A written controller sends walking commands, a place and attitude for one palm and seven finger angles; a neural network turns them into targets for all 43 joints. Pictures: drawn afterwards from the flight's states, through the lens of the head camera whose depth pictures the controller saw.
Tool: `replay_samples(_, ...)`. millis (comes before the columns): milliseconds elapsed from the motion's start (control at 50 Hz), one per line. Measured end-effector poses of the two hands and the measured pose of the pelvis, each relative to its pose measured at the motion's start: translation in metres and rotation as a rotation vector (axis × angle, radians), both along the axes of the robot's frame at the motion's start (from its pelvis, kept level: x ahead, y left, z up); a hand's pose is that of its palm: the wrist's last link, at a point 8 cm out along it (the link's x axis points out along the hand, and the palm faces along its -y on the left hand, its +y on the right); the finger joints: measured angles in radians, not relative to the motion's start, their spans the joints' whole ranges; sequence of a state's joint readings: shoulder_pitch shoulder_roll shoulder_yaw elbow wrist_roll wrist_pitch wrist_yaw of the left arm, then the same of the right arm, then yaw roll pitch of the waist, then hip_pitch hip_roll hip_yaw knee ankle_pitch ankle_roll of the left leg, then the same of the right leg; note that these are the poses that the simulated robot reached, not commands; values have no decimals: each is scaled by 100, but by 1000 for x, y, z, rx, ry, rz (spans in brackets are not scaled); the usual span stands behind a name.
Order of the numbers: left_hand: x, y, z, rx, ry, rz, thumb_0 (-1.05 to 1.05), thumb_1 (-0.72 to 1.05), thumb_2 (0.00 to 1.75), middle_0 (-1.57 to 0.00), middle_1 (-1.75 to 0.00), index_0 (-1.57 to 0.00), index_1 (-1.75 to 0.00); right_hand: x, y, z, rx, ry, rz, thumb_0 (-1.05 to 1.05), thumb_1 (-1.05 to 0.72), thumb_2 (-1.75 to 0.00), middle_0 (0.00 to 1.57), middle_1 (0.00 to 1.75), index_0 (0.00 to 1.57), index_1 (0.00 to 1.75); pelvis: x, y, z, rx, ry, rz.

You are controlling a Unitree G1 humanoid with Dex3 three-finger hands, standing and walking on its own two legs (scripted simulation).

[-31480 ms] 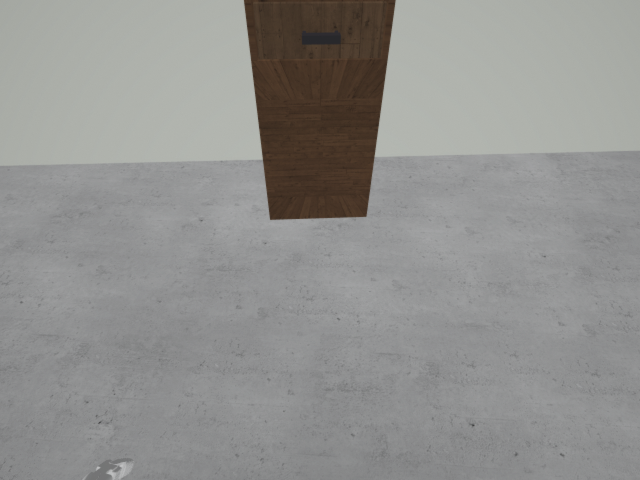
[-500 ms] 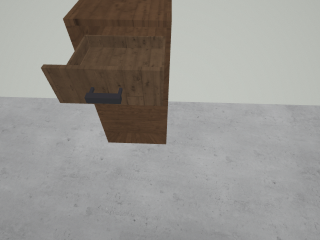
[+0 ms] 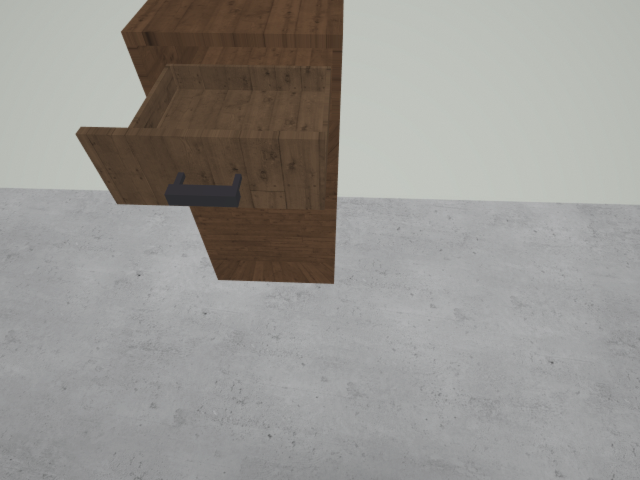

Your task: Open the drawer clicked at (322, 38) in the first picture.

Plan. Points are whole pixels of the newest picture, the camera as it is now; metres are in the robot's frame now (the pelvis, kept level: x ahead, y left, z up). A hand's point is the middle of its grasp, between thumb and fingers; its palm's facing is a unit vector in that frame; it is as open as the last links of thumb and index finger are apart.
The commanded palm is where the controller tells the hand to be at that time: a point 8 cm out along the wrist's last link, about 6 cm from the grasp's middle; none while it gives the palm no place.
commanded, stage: look to check the result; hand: left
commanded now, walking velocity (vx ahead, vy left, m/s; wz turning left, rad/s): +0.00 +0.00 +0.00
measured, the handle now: (206, 186) +0.54 +0.22 +0.02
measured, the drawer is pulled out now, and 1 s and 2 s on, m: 0.30 0.30 0.30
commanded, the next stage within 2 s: stand and wait in 0.24 s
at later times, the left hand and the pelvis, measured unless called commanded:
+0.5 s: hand out of the picture +0.08 +0.22 -0.16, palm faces -0.02 -0.95 -0.32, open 7.4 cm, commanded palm none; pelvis +0.01 -0.01 +0.00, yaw +0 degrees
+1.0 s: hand out of the picture +0.11 +0.23 -0.16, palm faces -0.03 -0.94 -0.34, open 7.4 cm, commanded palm none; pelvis +0.03 -0.01 +0.00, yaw +0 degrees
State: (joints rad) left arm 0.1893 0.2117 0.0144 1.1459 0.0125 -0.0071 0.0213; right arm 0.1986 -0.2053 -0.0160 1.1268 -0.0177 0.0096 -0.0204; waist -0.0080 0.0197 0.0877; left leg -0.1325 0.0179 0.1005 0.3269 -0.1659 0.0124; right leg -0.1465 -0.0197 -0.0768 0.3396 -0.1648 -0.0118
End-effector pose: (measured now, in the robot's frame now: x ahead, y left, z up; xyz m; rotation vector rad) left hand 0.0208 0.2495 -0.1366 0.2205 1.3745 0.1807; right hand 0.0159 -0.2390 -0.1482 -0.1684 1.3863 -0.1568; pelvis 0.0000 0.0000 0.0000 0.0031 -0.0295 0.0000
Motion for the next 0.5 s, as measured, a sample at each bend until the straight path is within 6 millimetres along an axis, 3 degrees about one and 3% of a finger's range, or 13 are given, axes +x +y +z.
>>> replay_samples(500, 55, 19, 15, 63, -97, -45, 1, 91, 90, -20, -30, -20, -30, 44, -41, 11, -68, -66, 36, 0, -91, -90, 20, 30, 20, 30, 12, -8, 2, 0, 8, 2)
